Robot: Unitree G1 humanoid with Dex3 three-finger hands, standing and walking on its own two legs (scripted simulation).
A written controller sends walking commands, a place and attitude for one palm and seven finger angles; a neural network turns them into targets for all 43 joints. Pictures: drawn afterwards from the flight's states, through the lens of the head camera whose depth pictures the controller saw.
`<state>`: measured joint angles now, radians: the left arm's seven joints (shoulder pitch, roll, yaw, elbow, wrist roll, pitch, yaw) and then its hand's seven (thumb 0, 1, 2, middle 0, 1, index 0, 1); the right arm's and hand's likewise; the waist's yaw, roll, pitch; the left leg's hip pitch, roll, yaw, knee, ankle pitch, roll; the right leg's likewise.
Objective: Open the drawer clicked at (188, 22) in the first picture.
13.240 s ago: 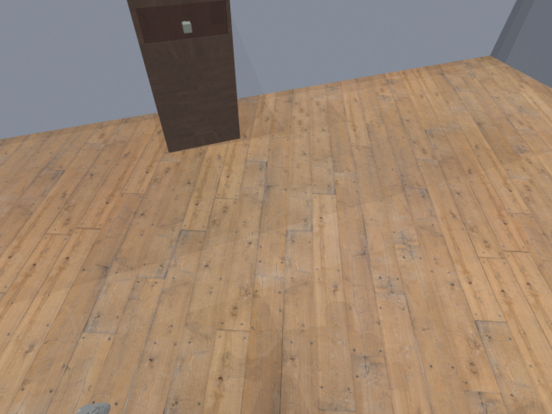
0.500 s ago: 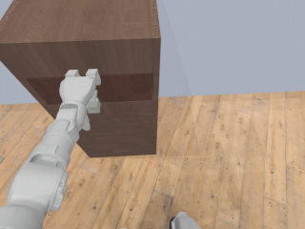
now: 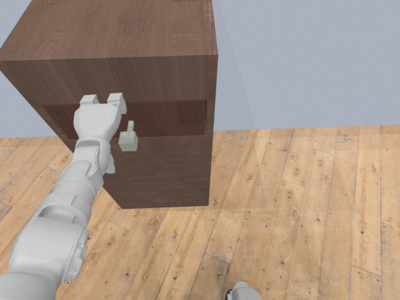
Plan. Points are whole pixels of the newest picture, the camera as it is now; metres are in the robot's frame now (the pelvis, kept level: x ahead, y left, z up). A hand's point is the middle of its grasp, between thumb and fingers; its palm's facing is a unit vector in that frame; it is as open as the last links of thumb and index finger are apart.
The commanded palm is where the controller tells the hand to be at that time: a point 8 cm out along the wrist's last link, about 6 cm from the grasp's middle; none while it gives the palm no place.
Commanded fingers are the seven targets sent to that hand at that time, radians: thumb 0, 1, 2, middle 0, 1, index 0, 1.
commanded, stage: move the hooked fingers above the handle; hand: left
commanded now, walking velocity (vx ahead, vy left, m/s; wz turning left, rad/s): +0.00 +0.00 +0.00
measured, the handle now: (129, 134) +0.51 +0.17 -0.04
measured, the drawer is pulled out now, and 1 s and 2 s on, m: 0.00 0.00 0.00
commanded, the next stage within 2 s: lower the fingers behind the handle in 0.24 s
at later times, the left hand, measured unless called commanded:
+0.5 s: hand (113, 137) +0.46 +0.19 +0.01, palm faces -0.08 -0.02 -1.00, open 13.8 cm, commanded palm +0.44 +0.19 +0.06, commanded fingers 0.00 -0.50 0.30 -0.30 -1.20 -0.30 -1.20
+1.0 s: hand (118, 147) +0.46 +0.18 -0.02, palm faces -0.05 -0.01 -1.00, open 13.8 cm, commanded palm +0.44 +0.19 +0.03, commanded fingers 0.00 -0.50 0.30 -0.30 -1.20 -0.30 -1.20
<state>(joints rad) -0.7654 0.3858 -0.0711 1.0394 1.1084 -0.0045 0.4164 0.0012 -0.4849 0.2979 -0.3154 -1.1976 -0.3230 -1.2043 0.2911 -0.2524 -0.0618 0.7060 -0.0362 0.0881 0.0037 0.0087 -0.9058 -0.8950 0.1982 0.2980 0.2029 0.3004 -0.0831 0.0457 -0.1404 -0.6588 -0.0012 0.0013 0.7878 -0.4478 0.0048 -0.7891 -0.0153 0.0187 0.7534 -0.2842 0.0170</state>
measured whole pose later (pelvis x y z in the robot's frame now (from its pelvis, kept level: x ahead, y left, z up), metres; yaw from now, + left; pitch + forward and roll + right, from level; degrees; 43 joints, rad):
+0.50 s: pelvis +0.00 +0.00 +0.00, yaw +0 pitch +19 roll +0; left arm -0.78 0.38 -0.08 1.07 1.09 -0.01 0.36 0.00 -0.48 0.30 -0.31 -1.20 -0.32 -1.20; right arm 0.32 -0.25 -0.06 0.71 -0.03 0.08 -0.01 0.01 -0.91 -0.90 0.20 0.30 0.20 0.30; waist -0.09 0.05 -0.13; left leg -0.66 0.00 0.01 0.78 -0.44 0.01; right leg -0.80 -0.01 0.02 0.75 -0.28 0.02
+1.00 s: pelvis -0.01 +0.00 -0.02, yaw +0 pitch +22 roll +0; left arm -0.80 0.39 -0.06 1.11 1.12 -0.04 0.44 0.00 -0.49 0.30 -0.32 -1.20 -0.32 -1.20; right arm 0.30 -0.25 -0.05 0.73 -0.05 0.05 0.00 0.01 -0.91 -0.89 0.20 0.30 0.20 0.30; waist -0.11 0.04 -0.16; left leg -0.81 0.00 -0.01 0.91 -0.48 0.00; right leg -0.93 -0.02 0.01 0.87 -0.31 0.01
